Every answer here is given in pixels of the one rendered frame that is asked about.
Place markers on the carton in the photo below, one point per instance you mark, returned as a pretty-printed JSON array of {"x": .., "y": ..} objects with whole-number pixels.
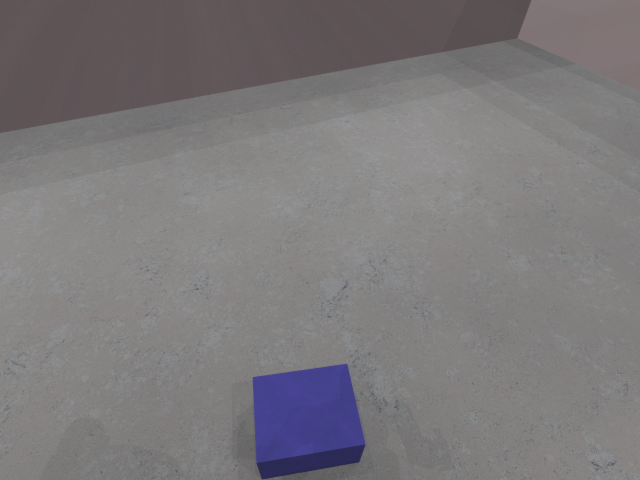
[{"x": 306, "y": 420}]

